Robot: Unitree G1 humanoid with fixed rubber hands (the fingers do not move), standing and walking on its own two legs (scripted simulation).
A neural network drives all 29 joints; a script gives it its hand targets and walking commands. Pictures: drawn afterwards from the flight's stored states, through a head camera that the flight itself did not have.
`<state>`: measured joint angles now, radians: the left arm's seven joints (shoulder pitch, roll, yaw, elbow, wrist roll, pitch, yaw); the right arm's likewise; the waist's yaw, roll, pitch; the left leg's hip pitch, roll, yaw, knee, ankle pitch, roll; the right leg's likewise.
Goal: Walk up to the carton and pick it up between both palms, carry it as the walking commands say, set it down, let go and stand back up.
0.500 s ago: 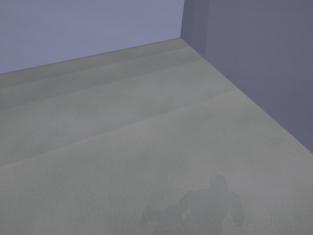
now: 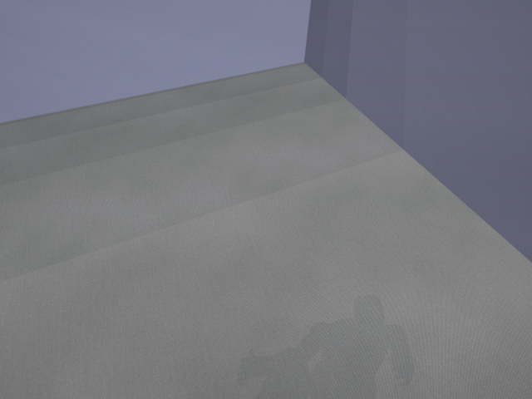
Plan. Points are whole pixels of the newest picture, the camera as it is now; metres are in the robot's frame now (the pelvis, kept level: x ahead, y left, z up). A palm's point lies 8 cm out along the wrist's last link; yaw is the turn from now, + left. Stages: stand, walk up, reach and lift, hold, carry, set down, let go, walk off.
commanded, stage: stand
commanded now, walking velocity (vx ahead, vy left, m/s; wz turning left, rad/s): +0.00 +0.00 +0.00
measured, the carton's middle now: out of the picture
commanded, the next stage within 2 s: walk up in 0.12 s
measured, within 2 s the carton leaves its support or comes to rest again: neither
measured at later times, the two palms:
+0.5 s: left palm out of the picture +0.09 +0.28 -0.13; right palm out of the picture +0.09 -0.31 -0.13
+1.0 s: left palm out of the picture +0.07 +0.26 -0.14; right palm out of the picture +0.08 -0.32 -0.11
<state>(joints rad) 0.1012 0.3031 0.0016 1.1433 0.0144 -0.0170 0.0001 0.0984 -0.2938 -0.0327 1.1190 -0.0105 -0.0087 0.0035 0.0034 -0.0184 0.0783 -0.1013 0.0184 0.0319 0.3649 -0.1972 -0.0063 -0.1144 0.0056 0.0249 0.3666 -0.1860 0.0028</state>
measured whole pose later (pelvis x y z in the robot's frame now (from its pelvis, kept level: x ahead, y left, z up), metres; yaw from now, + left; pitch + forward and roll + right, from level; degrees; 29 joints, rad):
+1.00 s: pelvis -0.03 -0.03 -0.02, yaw +0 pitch +0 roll -1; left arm 0.14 0.37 0.03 0.88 0.03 0.03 -0.03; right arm 0.15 -0.35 0.00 0.88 -0.03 0.01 0.03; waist 0.01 -0.03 0.06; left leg -0.31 -0.04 -0.03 0.67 -0.35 0.05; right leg -0.44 0.09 0.05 0.88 -0.40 -0.01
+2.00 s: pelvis -0.17 -0.09 -0.03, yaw -15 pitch -1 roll -2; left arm 0.13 0.35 0.04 0.93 0.06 0.03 -0.07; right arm 0.09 -0.39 -0.02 0.91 -0.01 0.01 0.01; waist 0.01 0.02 0.07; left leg -0.50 0.07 -0.02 0.89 -0.44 0.01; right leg -0.37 0.06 0.03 0.69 -0.31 -0.02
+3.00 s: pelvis -0.38 -0.12 -0.02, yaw -49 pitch -2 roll +1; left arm 0.10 0.38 0.08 0.91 0.05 0.08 -0.14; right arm 0.16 -0.35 -0.07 0.95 -0.03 -0.05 -0.02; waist -0.01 -0.08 0.09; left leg -0.29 0.07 0.15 0.54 -0.21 0.00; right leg -0.51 -0.01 0.07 0.97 -0.28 0.04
